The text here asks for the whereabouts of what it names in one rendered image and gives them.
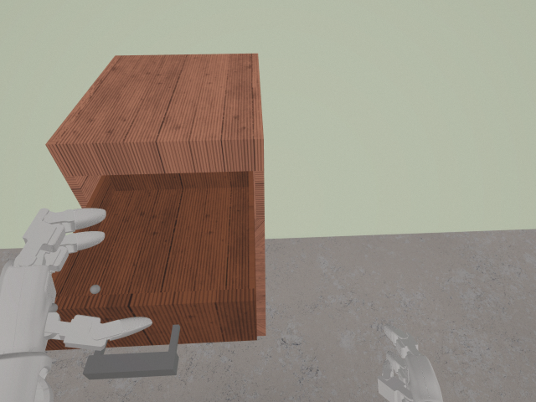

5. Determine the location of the handle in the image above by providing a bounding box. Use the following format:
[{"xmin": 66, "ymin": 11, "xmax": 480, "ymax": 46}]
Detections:
[{"xmin": 83, "ymin": 324, "xmax": 180, "ymax": 379}]

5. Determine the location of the drawer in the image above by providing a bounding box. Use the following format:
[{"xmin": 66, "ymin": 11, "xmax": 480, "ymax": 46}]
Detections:
[{"xmin": 45, "ymin": 171, "xmax": 257, "ymax": 351}]

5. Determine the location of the left robot forearm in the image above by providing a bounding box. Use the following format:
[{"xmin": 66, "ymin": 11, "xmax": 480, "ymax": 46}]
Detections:
[{"xmin": 0, "ymin": 352, "xmax": 54, "ymax": 402}]

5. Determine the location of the robot left hand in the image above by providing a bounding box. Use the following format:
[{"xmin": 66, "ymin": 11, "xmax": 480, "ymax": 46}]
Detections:
[{"xmin": 0, "ymin": 208, "xmax": 152, "ymax": 355}]

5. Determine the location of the robot right hand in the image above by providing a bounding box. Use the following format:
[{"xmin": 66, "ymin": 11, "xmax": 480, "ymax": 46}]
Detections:
[{"xmin": 378, "ymin": 323, "xmax": 443, "ymax": 402}]

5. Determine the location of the cabinet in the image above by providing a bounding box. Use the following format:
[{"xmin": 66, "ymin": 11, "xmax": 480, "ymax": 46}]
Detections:
[{"xmin": 45, "ymin": 54, "xmax": 265, "ymax": 336}]

